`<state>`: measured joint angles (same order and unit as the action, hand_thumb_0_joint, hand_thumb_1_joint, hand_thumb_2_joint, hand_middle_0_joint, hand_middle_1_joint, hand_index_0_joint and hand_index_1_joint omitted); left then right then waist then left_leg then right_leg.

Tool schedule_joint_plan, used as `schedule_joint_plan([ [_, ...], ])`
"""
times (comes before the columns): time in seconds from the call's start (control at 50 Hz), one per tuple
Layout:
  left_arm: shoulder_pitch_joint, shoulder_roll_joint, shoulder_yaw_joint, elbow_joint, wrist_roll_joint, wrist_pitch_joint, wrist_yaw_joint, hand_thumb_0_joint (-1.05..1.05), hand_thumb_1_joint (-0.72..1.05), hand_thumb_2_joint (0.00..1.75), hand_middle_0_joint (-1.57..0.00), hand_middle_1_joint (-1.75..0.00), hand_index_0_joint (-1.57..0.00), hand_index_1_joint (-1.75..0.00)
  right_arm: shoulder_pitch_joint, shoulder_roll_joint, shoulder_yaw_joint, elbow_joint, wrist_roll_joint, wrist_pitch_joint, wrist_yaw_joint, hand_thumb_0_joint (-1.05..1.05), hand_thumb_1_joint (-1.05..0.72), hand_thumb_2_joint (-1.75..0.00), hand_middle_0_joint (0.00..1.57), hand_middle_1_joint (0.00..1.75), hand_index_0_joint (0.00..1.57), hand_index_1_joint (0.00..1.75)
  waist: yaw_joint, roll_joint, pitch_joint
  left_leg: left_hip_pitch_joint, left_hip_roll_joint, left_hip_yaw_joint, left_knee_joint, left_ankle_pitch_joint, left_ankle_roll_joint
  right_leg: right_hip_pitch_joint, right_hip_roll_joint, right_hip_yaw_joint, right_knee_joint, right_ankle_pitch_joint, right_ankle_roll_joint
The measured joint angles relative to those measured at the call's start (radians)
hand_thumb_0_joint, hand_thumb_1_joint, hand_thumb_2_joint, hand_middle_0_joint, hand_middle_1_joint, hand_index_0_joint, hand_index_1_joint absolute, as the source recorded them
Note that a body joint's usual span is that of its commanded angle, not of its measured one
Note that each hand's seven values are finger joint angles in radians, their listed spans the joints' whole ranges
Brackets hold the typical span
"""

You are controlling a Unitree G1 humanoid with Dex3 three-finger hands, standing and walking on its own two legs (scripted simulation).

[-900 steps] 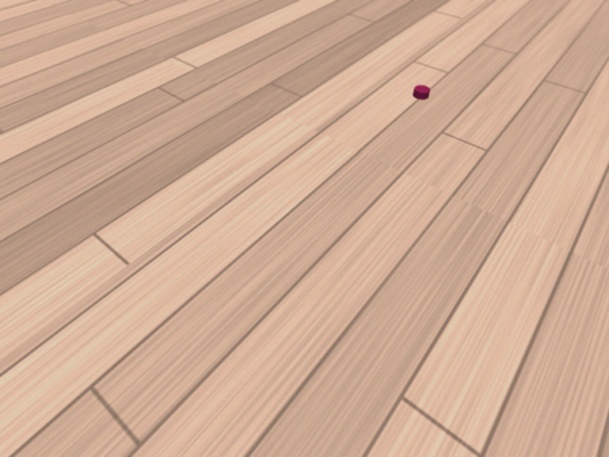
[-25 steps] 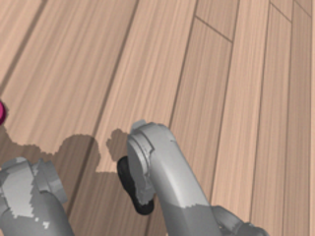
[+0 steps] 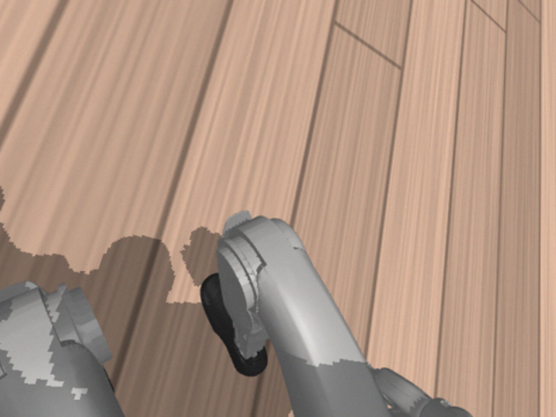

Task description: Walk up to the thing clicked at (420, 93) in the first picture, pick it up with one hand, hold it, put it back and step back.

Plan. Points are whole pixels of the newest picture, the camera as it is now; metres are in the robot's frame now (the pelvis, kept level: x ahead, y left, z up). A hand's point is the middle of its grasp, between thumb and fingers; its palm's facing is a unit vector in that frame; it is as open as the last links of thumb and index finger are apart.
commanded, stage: close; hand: left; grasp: from above
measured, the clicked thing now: out of the picture +0.44 +0.26 -0.30
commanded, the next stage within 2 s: settle in 0.96 s
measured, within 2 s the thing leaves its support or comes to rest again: leaves its support in 1.46 s
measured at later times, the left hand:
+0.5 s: hand out of the picture +0.43 +0.27 -0.26, palm faces -0.45 -0.12 -0.89, open 12.1 cm
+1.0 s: hand out of the picture +0.43 +0.27 -0.26, palm faces -0.44 -0.12 -0.89, open 11.9 cm
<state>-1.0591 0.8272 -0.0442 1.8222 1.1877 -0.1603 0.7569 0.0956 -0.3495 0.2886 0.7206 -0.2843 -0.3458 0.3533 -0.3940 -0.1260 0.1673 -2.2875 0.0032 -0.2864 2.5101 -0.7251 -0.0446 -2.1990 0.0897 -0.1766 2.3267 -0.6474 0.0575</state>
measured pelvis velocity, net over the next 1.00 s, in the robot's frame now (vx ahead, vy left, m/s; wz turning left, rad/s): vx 0.00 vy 0.00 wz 0.00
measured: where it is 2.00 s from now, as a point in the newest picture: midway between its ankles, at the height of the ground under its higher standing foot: (177, 381)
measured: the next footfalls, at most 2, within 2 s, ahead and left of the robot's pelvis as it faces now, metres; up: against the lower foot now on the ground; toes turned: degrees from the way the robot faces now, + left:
none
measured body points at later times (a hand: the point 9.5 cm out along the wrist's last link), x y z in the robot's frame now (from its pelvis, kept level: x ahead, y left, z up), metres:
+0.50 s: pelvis +0.00 +0.00 +0.00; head +0.27 +0.13 +0.33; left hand +0.45 +0.27 -0.21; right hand +0.05 -0.24 -0.05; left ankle +0.06 +0.13 -0.28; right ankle +0.12 -0.12 -0.28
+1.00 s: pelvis +0.00 +0.00 +0.00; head +0.27 +0.12 +0.34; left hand +0.45 +0.27 -0.21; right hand +0.05 -0.24 -0.05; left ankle +0.06 +0.13 -0.28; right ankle +0.12 -0.12 -0.28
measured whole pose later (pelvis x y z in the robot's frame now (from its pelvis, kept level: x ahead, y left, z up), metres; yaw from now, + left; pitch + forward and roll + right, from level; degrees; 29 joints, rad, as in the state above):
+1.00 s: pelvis +0.00 +0.00 +0.00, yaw +0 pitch +27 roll -14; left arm -1.06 0.84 -0.05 1.81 1.17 -0.15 0.74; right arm 0.09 -0.36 0.30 0.70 -0.28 -0.34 0.34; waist -0.40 -0.13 0.17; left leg -2.28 0.00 -0.28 2.50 -0.72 -0.04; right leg -2.19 0.09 -0.18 2.32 -0.64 0.06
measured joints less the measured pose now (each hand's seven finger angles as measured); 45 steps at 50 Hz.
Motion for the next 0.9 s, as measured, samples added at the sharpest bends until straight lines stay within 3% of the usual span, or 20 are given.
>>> schedule_joint_plan([
  [0.46, -0.002, 0.005, -0.015, -0.005, -0.008, 0.007, -0.014, 0.0, -0.23, 0.84, -0.27, -0.98, -0.28, -0.95, 0.002, -0.004, 0.008, -0.016, -0.003, 0.001, -0.006, 0.0, -0.9, -0.9, 0.2, 0.3, 0.2, 0.3, -0.002, -0.006, 0.003, 0.0, -0.004, -0.001, -0.005, 0.004, 0.003, 0.006, -0.002, -0.002, -0.008, 0.0, 0.001],
  [0.9, 0.001, 0.006, -0.004, -0.015, -0.017, 0.013, -0.013, 0.0, -0.18, 0.76, -0.44, -0.85, -0.36, -0.82, -0.008, -0.006, 0.005, -0.019, 0.002, 0.001, -0.012, 0.0, -0.9, -0.9, 0.2, 0.3, 0.2, 0.3, -0.002, -0.004, 0.005, 0.004, 0.0, 0.001, -0.009, 0.003, 0.002, 0.006, 0.0, 0.0, -0.011, 0.003, 0.002],
])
